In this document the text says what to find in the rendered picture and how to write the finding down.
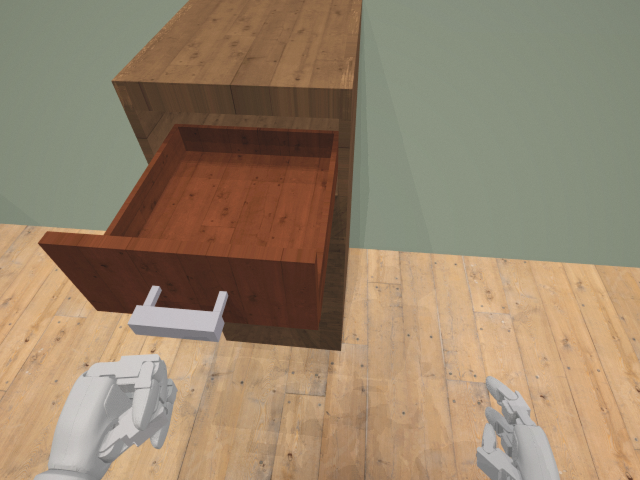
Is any left robot hand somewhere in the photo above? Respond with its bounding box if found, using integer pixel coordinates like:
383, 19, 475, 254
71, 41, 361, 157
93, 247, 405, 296
48, 354, 178, 480

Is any cabinet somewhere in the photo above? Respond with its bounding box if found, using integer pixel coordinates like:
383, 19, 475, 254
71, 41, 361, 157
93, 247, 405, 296
111, 0, 362, 351

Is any right robot hand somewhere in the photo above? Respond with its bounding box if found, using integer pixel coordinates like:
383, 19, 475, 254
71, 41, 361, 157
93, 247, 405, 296
477, 376, 560, 480

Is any drawer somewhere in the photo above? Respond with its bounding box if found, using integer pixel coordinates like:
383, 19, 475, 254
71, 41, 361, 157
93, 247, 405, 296
38, 124, 339, 330

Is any handle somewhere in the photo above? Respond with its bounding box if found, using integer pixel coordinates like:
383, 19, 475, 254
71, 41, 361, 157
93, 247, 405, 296
128, 286, 228, 342

